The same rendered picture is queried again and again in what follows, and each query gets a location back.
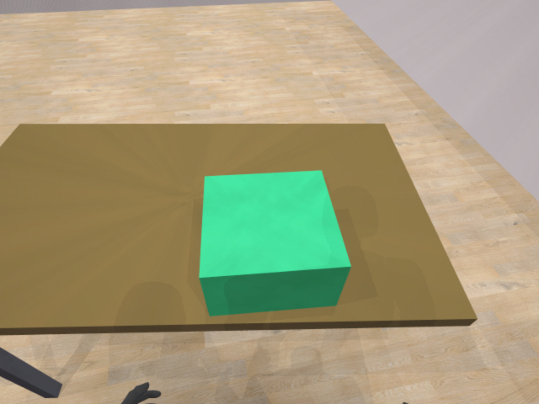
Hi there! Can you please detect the left robot hand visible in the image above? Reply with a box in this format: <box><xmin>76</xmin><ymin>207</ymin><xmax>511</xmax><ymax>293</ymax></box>
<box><xmin>121</xmin><ymin>382</ymin><xmax>161</xmax><ymax>404</ymax></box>

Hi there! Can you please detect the carton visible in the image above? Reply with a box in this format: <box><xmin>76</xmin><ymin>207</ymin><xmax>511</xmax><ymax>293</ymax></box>
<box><xmin>199</xmin><ymin>170</ymin><xmax>351</xmax><ymax>316</ymax></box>

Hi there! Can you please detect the table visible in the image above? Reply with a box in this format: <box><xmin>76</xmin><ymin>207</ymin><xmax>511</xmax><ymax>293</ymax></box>
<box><xmin>0</xmin><ymin>124</ymin><xmax>478</xmax><ymax>398</ymax></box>

